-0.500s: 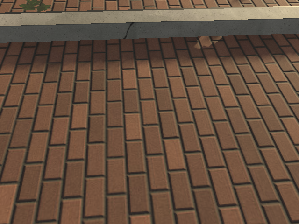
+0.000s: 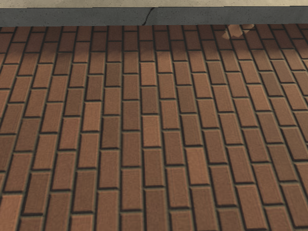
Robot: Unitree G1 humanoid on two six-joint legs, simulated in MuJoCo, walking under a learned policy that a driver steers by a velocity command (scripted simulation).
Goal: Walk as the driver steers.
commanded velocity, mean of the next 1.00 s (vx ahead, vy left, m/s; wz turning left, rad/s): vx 0.03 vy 0.00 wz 0.00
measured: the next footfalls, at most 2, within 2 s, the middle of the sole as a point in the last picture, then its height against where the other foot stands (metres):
right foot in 0.30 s outside the picture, level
left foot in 1.88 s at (151, 211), level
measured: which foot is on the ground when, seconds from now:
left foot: down 0.00-1.00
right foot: up 0.00-0.28, down 0.30-1.00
